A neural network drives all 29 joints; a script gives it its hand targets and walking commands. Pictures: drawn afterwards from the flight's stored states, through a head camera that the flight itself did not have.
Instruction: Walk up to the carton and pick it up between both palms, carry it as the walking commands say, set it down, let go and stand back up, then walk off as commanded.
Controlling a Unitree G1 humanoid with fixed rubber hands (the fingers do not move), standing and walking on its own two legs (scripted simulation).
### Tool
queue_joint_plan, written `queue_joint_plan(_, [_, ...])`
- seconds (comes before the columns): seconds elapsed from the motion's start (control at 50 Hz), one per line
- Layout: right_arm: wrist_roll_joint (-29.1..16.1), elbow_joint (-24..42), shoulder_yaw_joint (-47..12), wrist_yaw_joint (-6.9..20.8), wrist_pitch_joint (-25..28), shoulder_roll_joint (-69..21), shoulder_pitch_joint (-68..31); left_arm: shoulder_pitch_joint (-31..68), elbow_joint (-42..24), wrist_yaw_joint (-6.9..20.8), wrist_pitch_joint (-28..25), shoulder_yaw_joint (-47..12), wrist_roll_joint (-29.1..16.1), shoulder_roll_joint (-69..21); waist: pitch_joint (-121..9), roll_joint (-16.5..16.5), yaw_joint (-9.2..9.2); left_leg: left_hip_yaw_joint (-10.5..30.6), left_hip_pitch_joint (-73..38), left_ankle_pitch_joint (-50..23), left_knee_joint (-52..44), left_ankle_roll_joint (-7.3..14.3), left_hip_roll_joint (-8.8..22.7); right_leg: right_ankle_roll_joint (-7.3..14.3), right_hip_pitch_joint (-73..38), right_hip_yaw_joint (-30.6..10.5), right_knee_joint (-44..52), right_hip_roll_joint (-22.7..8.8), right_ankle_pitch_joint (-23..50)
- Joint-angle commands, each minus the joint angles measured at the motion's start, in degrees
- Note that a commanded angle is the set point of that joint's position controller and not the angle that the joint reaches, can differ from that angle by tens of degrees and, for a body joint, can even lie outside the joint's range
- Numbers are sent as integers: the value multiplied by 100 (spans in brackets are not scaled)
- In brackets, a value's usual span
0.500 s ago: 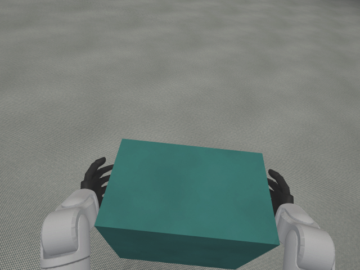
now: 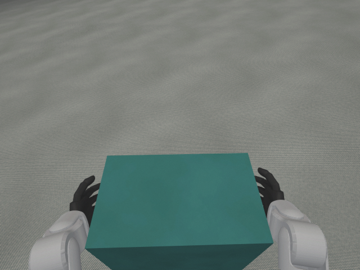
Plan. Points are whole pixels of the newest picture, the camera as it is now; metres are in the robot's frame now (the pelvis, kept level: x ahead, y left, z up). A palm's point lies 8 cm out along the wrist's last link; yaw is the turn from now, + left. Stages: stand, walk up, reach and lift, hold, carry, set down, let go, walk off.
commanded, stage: carry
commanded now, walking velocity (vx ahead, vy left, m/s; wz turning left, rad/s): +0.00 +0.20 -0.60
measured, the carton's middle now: (179, 219) +0.25 +0.01 +0.01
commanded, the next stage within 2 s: none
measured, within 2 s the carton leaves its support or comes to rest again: neither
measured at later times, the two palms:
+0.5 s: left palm out of the picture +0.12 +0.11 +0.07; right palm out of the picture -0.01 -0.24 +0.07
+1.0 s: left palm out of the picture +0.08 +0.15 +0.06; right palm out of the picture -0.07 -0.19 +0.07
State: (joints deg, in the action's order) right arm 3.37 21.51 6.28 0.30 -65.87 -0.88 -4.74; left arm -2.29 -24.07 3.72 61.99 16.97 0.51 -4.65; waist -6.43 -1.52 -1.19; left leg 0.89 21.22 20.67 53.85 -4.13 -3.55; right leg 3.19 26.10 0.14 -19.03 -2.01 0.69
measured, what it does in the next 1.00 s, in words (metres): walks backwards, turning right: left foot, then right foot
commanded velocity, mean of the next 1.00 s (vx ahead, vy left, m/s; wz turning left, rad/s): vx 0.00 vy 0.11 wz -0.32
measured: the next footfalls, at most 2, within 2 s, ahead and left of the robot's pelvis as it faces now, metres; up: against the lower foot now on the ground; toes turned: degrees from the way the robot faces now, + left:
left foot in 0.14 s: -0.11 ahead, +0.08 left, +0.00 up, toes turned +3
right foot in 0.48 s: -0.24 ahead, -0.06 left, +0.00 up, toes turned -24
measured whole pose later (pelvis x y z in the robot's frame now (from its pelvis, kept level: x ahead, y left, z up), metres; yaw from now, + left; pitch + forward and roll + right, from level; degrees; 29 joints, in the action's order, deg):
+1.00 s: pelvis -0.22 +0.07 -0.01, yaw -26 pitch +3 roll +0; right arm 4.4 22.0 10.3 0.9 -61.9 -6.1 -1.1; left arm 2.1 -22.3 3.6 64.2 14.5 0.4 -0.7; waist -6.0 3.4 -0.8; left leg -7.2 21.4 13.6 32.1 0.2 3.8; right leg -1.6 20.4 3.5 -34.3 -2.5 -17.6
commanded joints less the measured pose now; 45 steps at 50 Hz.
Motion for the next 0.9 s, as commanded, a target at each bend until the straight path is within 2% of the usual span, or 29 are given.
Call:
queue_joint_plan(0.0, [-1748,969,-4243,677,300,-4318,-2262,2535,-737,1116,225,-4787,-1934,-3419,-1420,2015,164,-460,-307,485,-1115,228,-328,-914,-1667,-1758,1651,-1006,-2673])
queue_joint_plan(0.06, [-1720,606,-4106,582,358,-4183,-1645,2999,-980,1009,192,-4906,-1964,-3171,-1307,2528,465,-1469,-1861,1195,-3545,760,-918,-1922,-1007,-588,2376,-150,-2605])
queue_joint_plan(0.08, [-1722,565,-4054,543,408,-4137,-1651,3150,-1019,977,115,-4988,-1943,-3098,-1337,2379,569,-1752,-2418,763,-4511,830,-822,-2300,-903,-231,2323,52,-1976])
queue_joint_plan(0.1, [-1700,568,-3967,505,447,-4017,-1607,3109,-1006,953,46,-5003,-1960,-2980,-1384,1411,618,-1419,-3043,236,-5073,837,-261,-2565,-621,237,1367,365,-1522])
queue_joint_plan(0.12, [-1601,627,-3738,495,508,-3998,-1806,2806,-938,922,29,-4956,-1940,-2871,-1360,-733,296,-152,-2519,-118,-4365,788,970,-1907,-446,419,-1085,544,-1811])
queue_joint_plan(0.14, [-1522,637,-3585,545,513,-3890,-1607,2492,-892,847,21,-4866,-1837,-2676,-1124,-1894,155,764,-1907,-348,-3955,1109,2403,-1278,565,481,-3181,496,-3120])
queue_joint_plan(0.16, [-1748,937,-3914,701,454,-3942,-1833,2428,-897,792,119,-4843,-1747,-2945,-442,-1758,18,522,-408,375,-4778,1775,2941,-1073,1302,404,-4703,622,-3330])
queue_joint_plan(0.18, [-2007,1345,-4140,851,433,-3951,-2307,2637,-966,762,172,-4973,-1645,-3255,-185,-2155,-105,135,711,1501,-5441,1740,2976,-862,1401,96,-6104,580,-3133])
queue_joint_plan(0.2, [-2027,1145,-4002,882,391,-3974,-2268,2954,-964,798,236,-5115,-1684,-3427,316,-1524,-27,-293,976,1106,-5180,1437,2500,-714,1173,-120,-6097,156,-2425])
queue_joint_plan(0.22, [-1902,1149,-3964,874,374,-4015,-2084,2958,-1041,816,220,-4994,-1673,-3389,346,-755,25,-708,477,255,-4519,1156,1927,-649,1124,11,-5932,108,-1933])
queue_joint_plan(0.24, [-1930,1220,-4069,894,367,-4041,-1953,2848,-1026,769,198,-4950,-1703,-3349,24,-390,31,-956,-231,-431,-4119,995,1704,-657,1374,261,-5685,227,-1672])
queue_joint_plan(0.28, [-2032,1428,-4169,971,228,-3955,-1965,2599,-939,672,285,-5112,-1732,-3347,-233,-415,93,-1118,-1250,-1241,-3733,884,1547,-676,1720,593,-4756,307,-1520])
queue_joint_plan(0.32, [-2020,1419,-4143,987,152,-3853,-1847,2694,-1086,650,411,-5261,-1767,-3427,-394,-702,141,-900,-1460,-2265,-3476,1040,1645,-617,1382,802,-3962,309,-1834])
queue_joint_plan(0.42, [-2013,1160,-4120,987,-40,-3942,-1775,2695,-773,745,603,-5211,-1845,-3466,-874,-1251,225,-995,-1386,-1775,-2727,1313,2014,-229,154,1025,-1968,289,-2449])
queue_joint_plan(0.46, [-2019,1117,-4198,998,-70,-4053,-1781,2660,-709,784,604,-5214,-1824,-3562,-1096,-448,125,-1338,-1142,-1627,-1723,921,1835,-302,-708,839,-431,41,-1173])
queue_joint_plan(0.48, [-2076,1203,-4226,995,-65,-4088,-1947,2544,-630,804,612,-5195,-1858,-3657,-1205,-171,83,-1313,-401,-1210,-1286,643,1757,-375,-1565,374,-82,-340,-731])
queue_joint_plan(0.5, [-2061,1127,-4206,998,-70,-4086,-2016,2511,-593,816,610,-5139,-1831,-3675,-959,297,46,-1119,1177,39,-872,315,1614,-188,-2353,-1076,-76,-1365,-367])
queue_joint_plan(0.52, [-2026,1226,-4202,1032,-60,-4102,-2307,2449,-301,857,510,-5061,-1709,-3617,-849,1767,44,-1118,2490,1381,-35,-73,854,592,-2937,-3049,-345,-2837,2288])
queue_joint_plan(0.54, [-2107,1299,-4244,1133,-34,-4254,-2512,2430,-183,862,361,-4832,-1603,-3766,-952,2039,53,-87,2414,1253,649,58,1544,1197,-2631,-3610,-516,-3122,2751])
queue_joint_plan(0.58, [-2154,991,-4219,1245,107,-4581,-2635,2858,-550,891,277,-4964,-1566,-4163,-1146,930,118,-254,2350,970,906,-193,1082,675,-2734,-1394,-645,-1965,2290])
queue_joint_plan(0.6, [-2229,1144,-4250,1250,191,-4675,-2855,3157,-832,904,215,-5046,-1693,-4215,-1115,1036,134,-276,2047,468,815,-166,1073,482,-2245,-896,-635,-1661,1924])
queue_joint_plan(0.68, [-2158,1184,-4231,1168,269,-4505,-2632,2776,-877,818,117,-4998,-1514,-3798,-1123,1123,186,-657,995,-309,112,19,796,431,-1175,-344,-374,-1067,-326])
queue_joint_plan(0.74, [-1976,734,-4007,1108,162,-4135,-1988,2229,-514,753,220,-4821,-1262,-3480,-1092,1322,161,-776,324,-78,-1235,76,626,410,-959,-517,-504,-1020,-817])
queue_joint_plan(0.78, [-1906,590,-3897,1128,144,-4097,-1933,2313,-401,765,271,-4808,-1242,-3508,-1136,1168,228,-1020,-333,-609,-2630,52,519,174,-940,-524,-917,-912,-502])
queue_joint_plan(0.8, [-1884,546,-3833,1147,141,-4092,-1928,2361,-339,783,261,-4800,-1245,-3530,-1171,846,251,-787,-908,-998,-3188,28,785,-38,-724,-556,-1311,-818,-355])
queue_joint_plan(0.82, [-1851,441,-3766,1176,169,-4184,-1995,2531,-199,793,240,-4768,-1229,-3504,-1297,266,227,-58,-1469,-1260,-3431,36,1440,-284,-337,-402,-1798,-590,-1117])
queue_joint_plan(0.84, [-1765,385,-3721,1195,207,-4069,-1923,2527,-126,809,228,-4775,-1253,-3515,-1108,-891,153,1128,-1726,-2861,-3385,365,2519,-611,462,16,-2199,-124,-2371])
queue_joint_plan(0.86, [-1792,555,-3817,1190,303,-4158,-2165,2800,-298,853,267,-4995,-1400,-3744,-1186,-1398,174,1176,-741,-2172,-3463,970,2718,-487,-91,126,-2429,-160,-3028])
queue_joint_plan(0.88, [-1812,554,-3802,1179,293,-4281,-2313,3080,-349,914,260,-5074,-1535,-3801,-696,-1083,123,846,-2,-768,-3766,926,2320,-467,-447,230,-2489,-136,-2873])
